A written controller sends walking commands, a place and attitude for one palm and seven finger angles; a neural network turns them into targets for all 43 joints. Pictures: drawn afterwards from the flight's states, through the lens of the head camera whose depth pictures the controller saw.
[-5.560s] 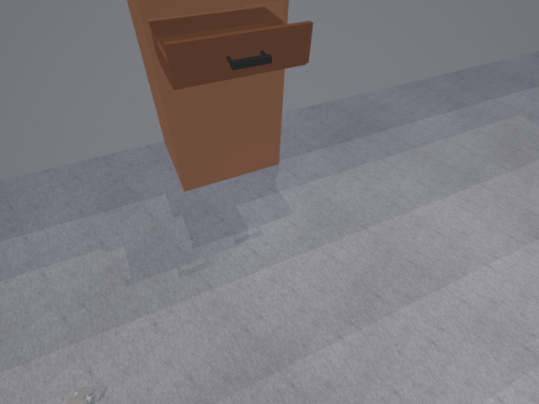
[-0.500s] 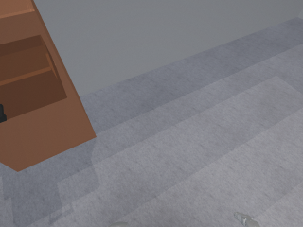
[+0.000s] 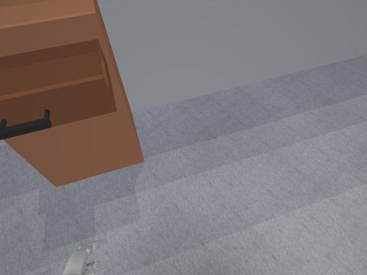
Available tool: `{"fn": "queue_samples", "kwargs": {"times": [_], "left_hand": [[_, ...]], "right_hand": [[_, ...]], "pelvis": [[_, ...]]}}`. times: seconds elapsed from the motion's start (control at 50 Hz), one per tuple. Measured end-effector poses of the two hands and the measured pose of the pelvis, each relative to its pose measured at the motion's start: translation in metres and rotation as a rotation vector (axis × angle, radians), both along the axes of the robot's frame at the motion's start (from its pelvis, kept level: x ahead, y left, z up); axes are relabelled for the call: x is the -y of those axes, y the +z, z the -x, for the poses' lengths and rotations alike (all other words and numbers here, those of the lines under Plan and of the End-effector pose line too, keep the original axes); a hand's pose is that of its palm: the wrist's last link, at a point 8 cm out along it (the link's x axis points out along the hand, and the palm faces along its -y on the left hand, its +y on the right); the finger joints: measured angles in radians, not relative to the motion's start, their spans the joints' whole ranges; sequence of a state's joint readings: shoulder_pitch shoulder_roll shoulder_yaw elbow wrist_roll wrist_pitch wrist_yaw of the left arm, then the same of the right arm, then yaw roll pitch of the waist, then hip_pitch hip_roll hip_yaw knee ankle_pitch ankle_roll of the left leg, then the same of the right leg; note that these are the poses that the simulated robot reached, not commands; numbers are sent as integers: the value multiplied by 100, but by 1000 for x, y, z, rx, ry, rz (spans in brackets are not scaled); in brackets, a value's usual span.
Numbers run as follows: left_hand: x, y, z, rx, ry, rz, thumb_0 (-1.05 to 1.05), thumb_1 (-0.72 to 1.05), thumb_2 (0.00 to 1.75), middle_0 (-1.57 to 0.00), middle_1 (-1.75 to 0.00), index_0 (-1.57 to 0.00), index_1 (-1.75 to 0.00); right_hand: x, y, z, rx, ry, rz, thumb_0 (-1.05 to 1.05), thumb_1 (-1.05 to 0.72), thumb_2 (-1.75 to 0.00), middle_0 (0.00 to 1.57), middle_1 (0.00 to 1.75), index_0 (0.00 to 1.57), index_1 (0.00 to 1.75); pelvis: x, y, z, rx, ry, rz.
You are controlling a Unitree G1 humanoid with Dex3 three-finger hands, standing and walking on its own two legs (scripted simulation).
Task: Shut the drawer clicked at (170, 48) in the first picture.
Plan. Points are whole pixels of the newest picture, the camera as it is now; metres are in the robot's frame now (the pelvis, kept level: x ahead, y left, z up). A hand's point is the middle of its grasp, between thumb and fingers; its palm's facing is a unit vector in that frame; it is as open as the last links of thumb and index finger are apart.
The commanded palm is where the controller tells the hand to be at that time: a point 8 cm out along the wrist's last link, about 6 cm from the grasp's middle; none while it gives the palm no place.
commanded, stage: turn to face it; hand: left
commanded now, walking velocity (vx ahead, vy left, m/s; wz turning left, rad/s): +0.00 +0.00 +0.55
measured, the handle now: (24, 123) +0.51 +0.48 +0.00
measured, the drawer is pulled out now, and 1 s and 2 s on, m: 0.23 0.23 0.23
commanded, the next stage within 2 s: take the last steps up to it in 0.38 s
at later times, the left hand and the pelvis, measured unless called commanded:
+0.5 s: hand out of the picture -0.08 +0.19 -0.16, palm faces +0.33 -0.91 -0.26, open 7.4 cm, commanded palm none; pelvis -0.03 +0.00 +0.00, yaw +16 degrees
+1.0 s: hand out of the picture +0.03 +0.24 -0.15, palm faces +0.33 -0.92 -0.19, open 7.4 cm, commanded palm none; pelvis +0.03 +0.04 +0.01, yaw +19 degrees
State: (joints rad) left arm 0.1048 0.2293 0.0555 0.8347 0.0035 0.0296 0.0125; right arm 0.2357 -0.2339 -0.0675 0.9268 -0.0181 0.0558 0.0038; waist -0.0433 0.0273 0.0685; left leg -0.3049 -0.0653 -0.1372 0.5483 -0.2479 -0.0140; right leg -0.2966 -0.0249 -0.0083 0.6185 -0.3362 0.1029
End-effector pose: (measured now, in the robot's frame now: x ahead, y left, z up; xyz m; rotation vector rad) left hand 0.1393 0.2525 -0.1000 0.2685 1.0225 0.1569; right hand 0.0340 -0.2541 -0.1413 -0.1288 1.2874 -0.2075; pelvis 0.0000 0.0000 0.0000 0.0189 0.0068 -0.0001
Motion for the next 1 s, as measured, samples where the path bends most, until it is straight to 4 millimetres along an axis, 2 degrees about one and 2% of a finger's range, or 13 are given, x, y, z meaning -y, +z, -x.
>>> {"fn": "queue_samples", "kwargs": {"times": [0.06,0.14,0.22,0.3,0.4,0.52,0.56,0.6,0.66,0.72,0.78,0.9,1.0], "left_hand": [[15,9,10,30,15,-16,1,91,89,-20,-30,-20,-30],[25,19,38,17,85,-17,1,90,89,-21,-30,-20,-30],[31,16,71,-22,157,-6,1,90,89,-21,-30,-20,-30],[33,7,112,-82,236,16,1,90,89,-21,-30,-20,-30],[29,-9,176,-193,336,50,1,90,89,-21,-30,-20,-30],[12,-37,252,-321,453,105,1,90,89,-21,-30,-20,-30],[4,-47,271,-357,485,123,1,90,89,-21,-30,-20,-30],[-1,-48,281,-383,494,135,1,91,89,-20,-30,-20,-30],[-9,-43,281,-378,491,155,1,91,89,-20,-30,-20,-30],[-17,-37,269,-335,482,163,1,91,89,-20,-30,-20,-30],[-23,-34,250,-293,469,162,1,91,89,-20,-30,-20,-30],[-29,-30,198,-229,437,155,1,91,89,-20,-30,-20,-30],[-29,-24,137,-178,389,137,1,91,89,-20,-30,-20,-30]], "right_hand": [[15,-10,5,-33,16,-13,1,-90,-90,21,30,20,30],[27,-6,0,-57,67,-25,1,-90,-90,20,30,20,30],[33,-1,-12,-63,124,-27,1,-90,-90,20,30,20,30],[29,2,-30,-65,191,-14,1,-91,-90,20,30,20,30],[8,9,-65,-22,284,8,1,-91,-90,20,30,20,30],[-43,21,-109,106,409,40,0,-91,-90,20,30,20,30],[-61,25,-117,150,444,48,0,-91,-90,20,30,20,30],[-75,32,-117,172,465,45,0,-91,-90,20,30,20,30],[-89,39,-109,181,466,39,0,-90,-90,20,30,20,30],[-98,39,-94,156,453,23,0,-90,-90,20,30,20,30],[-92,37,-78,122,412,31,-1,-93,-90,21,30,20,30],[-76,22,-29,-42,344,26,0,-92,-90,21,30,20,30],[-65,12,11,-206,278,2,0,-91,-90,20,30,20,30]], "pelvis": [[11,0,3,14,53,5],[21,8,4,29,110,-23],[28,13,6,34,161,-33],[29,13,9,33,202,-33],[21,12,16,29,242,-20],[-3,1,29,28,283,18],[-12,-4,33,33,292,17],[-18,-1,34,41,287,21],[-28,7,32,47,299,32],[-36,13,28,50,313,34],[-42,16,21,51,322,26],[-46,15,0,50,331,1],[-42,12,-27,46,336,-16]]}}
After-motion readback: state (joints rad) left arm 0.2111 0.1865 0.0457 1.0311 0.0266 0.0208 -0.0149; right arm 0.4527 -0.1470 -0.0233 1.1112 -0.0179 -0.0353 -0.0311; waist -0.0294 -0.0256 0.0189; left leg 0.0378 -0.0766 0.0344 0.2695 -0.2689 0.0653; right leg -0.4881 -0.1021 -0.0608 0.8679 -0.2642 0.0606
